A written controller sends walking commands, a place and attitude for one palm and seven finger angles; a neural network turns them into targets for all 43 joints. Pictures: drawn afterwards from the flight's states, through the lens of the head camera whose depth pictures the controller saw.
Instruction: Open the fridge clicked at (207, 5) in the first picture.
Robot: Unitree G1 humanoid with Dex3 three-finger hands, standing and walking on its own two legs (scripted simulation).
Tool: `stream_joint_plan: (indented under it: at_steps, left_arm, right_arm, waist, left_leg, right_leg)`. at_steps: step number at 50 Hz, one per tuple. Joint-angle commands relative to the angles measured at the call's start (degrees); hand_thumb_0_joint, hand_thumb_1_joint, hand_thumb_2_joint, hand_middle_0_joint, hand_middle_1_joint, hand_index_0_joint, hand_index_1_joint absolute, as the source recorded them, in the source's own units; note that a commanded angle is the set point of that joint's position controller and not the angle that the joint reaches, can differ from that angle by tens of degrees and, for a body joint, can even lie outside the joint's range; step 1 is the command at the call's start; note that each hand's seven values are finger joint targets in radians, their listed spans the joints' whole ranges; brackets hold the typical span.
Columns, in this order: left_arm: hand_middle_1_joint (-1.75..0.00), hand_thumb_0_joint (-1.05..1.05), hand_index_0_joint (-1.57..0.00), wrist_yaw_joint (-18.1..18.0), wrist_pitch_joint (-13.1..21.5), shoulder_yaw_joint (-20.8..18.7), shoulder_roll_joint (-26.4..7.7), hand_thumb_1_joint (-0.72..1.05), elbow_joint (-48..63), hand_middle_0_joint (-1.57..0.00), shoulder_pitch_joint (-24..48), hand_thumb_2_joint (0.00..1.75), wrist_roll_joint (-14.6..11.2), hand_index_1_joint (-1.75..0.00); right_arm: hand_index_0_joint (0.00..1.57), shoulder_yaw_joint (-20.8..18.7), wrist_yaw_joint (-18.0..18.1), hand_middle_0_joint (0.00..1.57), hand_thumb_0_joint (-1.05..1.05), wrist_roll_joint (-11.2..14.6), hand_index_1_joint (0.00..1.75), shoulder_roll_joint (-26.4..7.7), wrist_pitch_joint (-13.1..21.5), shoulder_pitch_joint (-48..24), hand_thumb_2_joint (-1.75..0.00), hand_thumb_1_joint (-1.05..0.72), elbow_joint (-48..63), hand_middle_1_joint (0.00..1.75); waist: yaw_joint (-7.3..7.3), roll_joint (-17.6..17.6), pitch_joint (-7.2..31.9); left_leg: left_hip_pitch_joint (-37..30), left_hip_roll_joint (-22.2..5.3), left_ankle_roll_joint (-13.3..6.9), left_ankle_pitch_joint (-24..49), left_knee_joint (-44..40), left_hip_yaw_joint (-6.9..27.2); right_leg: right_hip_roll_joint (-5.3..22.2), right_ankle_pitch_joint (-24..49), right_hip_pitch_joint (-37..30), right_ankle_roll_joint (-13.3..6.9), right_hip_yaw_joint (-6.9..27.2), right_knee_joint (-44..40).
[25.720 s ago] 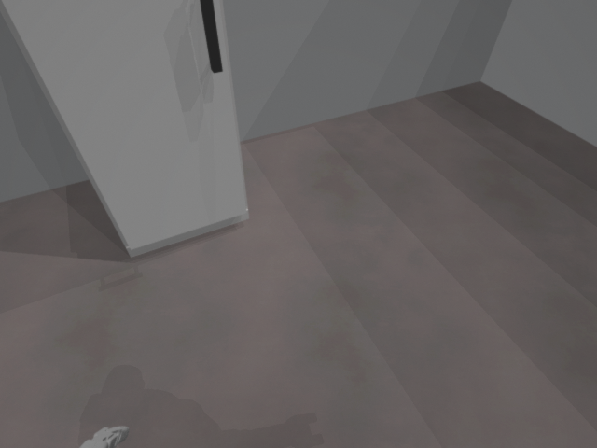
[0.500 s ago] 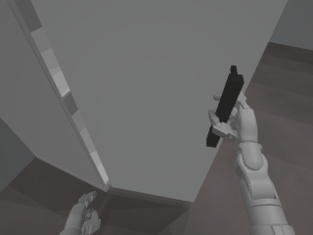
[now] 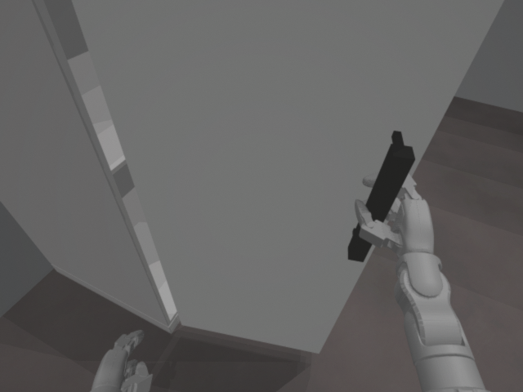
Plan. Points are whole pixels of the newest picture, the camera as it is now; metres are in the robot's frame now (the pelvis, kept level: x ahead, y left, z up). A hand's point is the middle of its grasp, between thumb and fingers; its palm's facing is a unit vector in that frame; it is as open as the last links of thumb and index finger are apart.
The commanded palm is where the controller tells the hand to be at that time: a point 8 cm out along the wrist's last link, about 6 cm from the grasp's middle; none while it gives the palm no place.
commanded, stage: loosen the grip on the handle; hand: right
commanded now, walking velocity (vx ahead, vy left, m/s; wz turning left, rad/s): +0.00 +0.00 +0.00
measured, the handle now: (374, 202) +0.40 -0.14 +0.11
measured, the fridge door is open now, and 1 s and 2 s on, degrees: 75 72 72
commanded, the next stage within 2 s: slip the hand off the handle in 0.58 s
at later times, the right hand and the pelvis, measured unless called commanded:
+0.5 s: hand (375, 222) +0.37 -0.14 +0.10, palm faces +0.06 +0.99 -0.15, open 13.7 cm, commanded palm +0.34 -0.19 +0.12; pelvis +0.00 +0.02 -0.01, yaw -1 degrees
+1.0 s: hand (417, 226) +0.36 -0.21 +0.10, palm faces +0.12 +0.98 -0.14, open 14.7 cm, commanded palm +0.33 -0.25 +0.11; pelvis +0.02 +0.01 -0.01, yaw -2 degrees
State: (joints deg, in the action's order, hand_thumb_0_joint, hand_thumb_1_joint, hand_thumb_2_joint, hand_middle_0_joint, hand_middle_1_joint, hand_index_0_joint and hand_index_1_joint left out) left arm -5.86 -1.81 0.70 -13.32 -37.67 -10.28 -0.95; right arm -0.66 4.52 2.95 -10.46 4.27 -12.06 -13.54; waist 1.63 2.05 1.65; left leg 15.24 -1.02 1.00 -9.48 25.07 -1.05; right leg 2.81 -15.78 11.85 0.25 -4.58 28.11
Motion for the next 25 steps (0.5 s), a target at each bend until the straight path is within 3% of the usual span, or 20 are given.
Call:
stream_joint_plan:
  at_steps: [1,2,3,4,5,6,8,9,10,11,12,13,14,15,18,19,20,22,24,25]
  left_arm:
    - [-0.3,0.0,-0.2,2.37,8.2,-3.37,-5.78,0.9,8.23,-0.2,5.88,0.9,-0.65,-0.3]
    - [-0.3,0.0,-0.2,2.02,8.91,-3.87,-7.21,0.9,7.69,-0.2,1.97,0.9,-2.6,-0.3]
    - [-0.3,0.0,-0.2,1.97,8.47,-3.49,-7.67,0.9,8.74,-0.2,0.94,0.9,-2.43,-0.3]
    - [-0.3,0.0,-0.2,2.06,8.73,-2.9,-7.59,0.9,9.63,-0.2,2.56,0.9,-2.79,-0.3]
    - [-0.3,0.0,-0.2,2.26,9.47,-2.63,-7.09,0.9,9.16,-0.2,2.03,0.9,-2.17,-0.3]
    - [-0.3,0.0,-0.2,2.58,10.25,-2.07,-6.62,0.9,9.67,-0.2,3.09,0.9,-1.82,-0.3]
    - [-0.3,0.0,-0.2,3.04,11.74,-2.05,-6.69,0.9,10.03,-0.2,2.39,0.9,-1.93,-0.3]
    - [-0.3,0.0,-0.2,3.06,11.9,-2.24,-7.49,0.9,9.78,-0.2,1.91,0.9,-1.81,-0.3]
    - [-0.3,0.0,-0.2,3.28,12.37,-2.13,-7.69,0.9,10.46,-0.2,1.81,0.9,-1.66,-0.3]
    - [-0.3,0.0,-0.2,3.28,12.88,-2.28,-7.86,0.9,10.7,-0.2,2.03,0.9,-1.75,-0.3]
    - [-0.3,0.0,-0.2,3.22,13.23,-2.24,-8.02,0.9,10.61,-0.2,2.11,0.9,-1.73,-0.3]
    - [-0.3,0.0,-0.2,3.13,13.43,-2.19,-8.11,0.9,10.39,-0.2,2.06,0.9,-1.82,-0.3]
    - [-0.3,0.0,-0.2,3.06,13.43,-2.35,-8.46,0.9,10.07,-0.2,2.08,0.9,-1.89,-0.3]
    - [-0.3,0.0,-0.2,3.12,13.76,-2.2,-7.9,0.9,10.38,-0.2,1.7,0.9,-1.94,-0.3]
    - [-0.3,0.0,-0.2,2.86,14.5,-2.32,-7.78,0.9,9.52,-0.2,0.6,0.9,-2.05,-0.3]
    - [-0.3,0.0,-0.2,2.93,14.39,-2.48,-8.08,0.9,9.13,-0.2,0.23,0.9,-1.9,-0.3]
    - [-0.3,0.0,-0.2,2.56,14.03,-2.44,-8.61,0.9,8.44,-0.2,-0.56,0.9,-1.84,-0.3]
    - [-0.3,0.0,-0.2,2.48,13.91,-2.47,-8.14,0.9,8.52,-0.2,-0.71,0.9,-1.75,-0.3]
    - [-0.3,0.0,-0.2,2.4,13.88,-2.84,-8.4,0.9,8.36,-0.2,-0.81,0.9,-1.52,-0.3]
    - [-0.3,0.0,-0.2,2.58,13.95,-2.88,-7.91,0.9,8.54,-0.2,-1.13,0.9,-1.4,-0.3]
  right_arm:
    - [0.45,-7.73,-4.65,0.45,0.0,-5.81,1.4,-11.8,-1.34,-41.08,-0.84,-0.78,-14.84,1.4]
    - [0.45,-10.38,-4.73,0.45,0.0,0.48,1.4,-11.56,0.56,-34.62,-0.78,-0.66,-1.0,1.4]
    - [0.45,-9.66,-6.06,0.45,0.0,1.72,1.4,-8.08,0.84,-23.49,-0.73,-0.54,-1.73,1.4]
    - [0.45,-10.73,-6.7,0.45,0.0,3.47,1.4,-8.65,1.21,-24.56,-0.67,-0.42,-1.17,1.4]
    - [0.45,-13.9,-5.98,0.45,0.0,5.09,1.4,-11.7,1.92,-24.62,-0.61,-0.3,0.05,1.4]
    - [0.45,-10.4,-5.59,0.45,0.0,4.53,1.4,-9.43,3.0,-26.79,-0.55,-0.17,1.5,1.4]
    - [0.45,-6.5,-4.22,0.45,0.0,2.17,1.4,-7.29,5.92,-29.52,-0.43,0.07,1.46,1.4]
    - [0.45,-8.54,-3.17,0.45,0.0,1.26,1.4,-9.95,7.22,-29.22,-0.37,0.19,-1.4,1.4]
    - [0.45,-6.69,-2.79,0.45,0.0,0.54,1.4,-8.88,8.69,-29.4,-0.32,0.31,-1.8,1.4]
    - [0.44,-7.33,-2.49,0.44,0.0,0.44,1.38,-9.98,10.0,-28.82,-0.26,0.43,-2.26,1.38]
    - [0.42,-7.38,-2.75,0.42,0.0,0.46,1.37,-10.29,10.9,-28.45,-0.2,0.55,-3.14,1.37]
    - [0.41,-7.22,-3.07,0.41,0.0,0.72,1.35,-10.69,11.57,-29.16,-0.2,0.55,-3.15,1.35]
    - [0.4,-8.95,-3.14,0.4,0.0,0.93,1.33,-12.77,12.17,-30.05,-0.2,0.55,-2.77,1.33]
    - [0.38,-5.79,-3.97,0.38,0.0,0.91,1.32,-9.99,12.42,-30.95,-0.2,0.55,-1.09,1.32]
    - [0.34,-5.9,-4.46,0.34,0.0,1.01,1.27,-10.73,11.38,-31.43,-0.2,0.55,0.71,1.27]
    - [0.33,-7.94,-4.2,0.33,0.0,1.26,1.25,-12.02,10.75,-28.92,-0.2,0.55,0.26,1.25]
    - [0.32,-10.64,-3.99,0.32,0.0,1.0,1.23,-16.1,10.38,-30.81,-0.2,0.55,-1.2,1.23]
    - [0.29,-10.36,-4.25,0.29,0.0,2.04,1.2,-14.67,9.92,-29.48,-0.2,0.55,-0.04,1.2]
    - [0.26,-12.55,-4.35,0.26,0.0,2.99,1.17,-16.06,10.58,-28.2,-0.2,0.55,2.97,1.17]
    - [0.25,-10.16,-4.87,0.25,0.0,3.03,1.15,-13.18,11.2,-28.41,-0.2,0.55,4.94,1.15]
  waist:
    - [1.82,-14.5,12.97]
    - [0.14,-7.89,11.53]
    - [-2.2,-1.72,17.68]
    - [-4.32,14.37,18.01]
    - [-4.8,12.74,18.21]
    - [-3.91,10.67,16.02]
    - [-2.17,1.2,10.99]
    - [-1.74,-6.08,8.36]
    - [-1.4,-10.86,7.29]
    - [-1.76,-13.26,6.78]
    - [-1.84,-13.98,6.02]
    - [-1.71,-13.66,5.95]
    - [-1.92,-11.33,6.91]
    - [-1.69,-8.3,8.63]
    - [-1.67,-2.0,10.48]
    - [-2.24,-2.39,11.33]
    - [-1.35,-3.83,11.0]
    - [-1.67,-6.52,12.38]
    - [-2.25,-6.18,15.76]
    - [-2.2,-4.34,17.99]
  left_leg:
    - [-7.64,1.71,-3.98,18.4,4.27,-1.38]
    - [-4.89,0.96,-3.16,14.68,4.79,-4.3]
    - [-4.15,0.95,-2.77,9.19,5.01,-3.72]
    - [-2.09,-0.12,-3.53,5.9,3.98,-2.76]
    - [-3.17,0.17,-3.62,3.26,2.99,-2.67]
    - [-2.86,0.32,-3.34,0.39,2.44,-2.22]
    - [-0.15,0.36,-2.74,-6.48,1.77,-1.5]
    - [0.64,0.43,-2.3,-9.68,1.1,-1.41]
    - [1.1,0.42,-1.85,-12.66,0.53,-0.84]
    - [1.45,0.18,-1.64,-15.64,-0.03,0.14]
    - [1.56,0.08,-1.53,-16.79,-0.23,0.69]
    - [1.66,-0.01,-1.48,-17.38,-0.34,1.1]
    - [1.21,-0.17,-1.52,-17.04,-0.13,1.63]
    - [0.55,-0.05,-1.63,-14.84,0.49,1.76]
    - [0.1,0.09,-2.03,-8.97,1.9,1.41]
    - [-1.13,-0.02,-1.93,-7.82,1.89,1.27]
    - [-1.16,-0.07,-1.63,-5.86,1.82,1.56]
    - [-3.58,-0.34,-1.26,-1.96,2.07,2.03]
    - [-6.5,-0.23,-1.27,3.66,3.59,1.65]
    - [-7.06,-0.03,-1.38,7.67,4.58,1.12]
  right_leg:
    - [-2.85,19.54,-0.12,-1.76,1.66,-9.18]
    - [-1.52,20.89,-1.4,-0.13,2.83,-4.53]
    - [-0.7,20.01,-4.83,1.2,3.05,-3.81]
    - [-1.71,17.87,-9.22,2.58,2.14,-3.41]
    - [-2.68,10.04,-7.47,2.53,2.52,-3.76]
    - [-2.82,4.22,-4.18,1.89,2.25,-4.44]
    - [-2.36,-4.6,2.08,0.36,2.64,-4.91]
    - [-1.95,-7.39,4.87,-0.13,3.09,-4.91]
    - [-2.03,-8.25,6.71,-0.79,2.55,-4.54]
    - [-2.22,-8.89,7.95,-1.18,1.97,-3.59]
    - [-2.39,-8.81,8.73,-1.39,1.48,-3.06]
    - [-2.56,-8.59,8.86,-1.5,1.26,-2.56]
    - [-2.72,-8.2,8.3,-1.49,1.01,-2.13]
    - [-2.94,-6.64,7.03,-1.6,0.74,-1.98]
    - [-3.13,-2.64,5.62,-1.41,0.97,-0.82]
    - [-3.05,-1.24,5.65,-1.31,1.07,-0.66]
    - [-3.07,0.26,6.47,-1.5,0.96,-0.03]
    - [-3.37,3.12,7.45,-1.53,0.68,0.78]
    - [-3.38,7.11,6.4,-1.48,0.94,1.15]
    - [-3.44,9.9,4.82,-1.46,0.89,1.22]
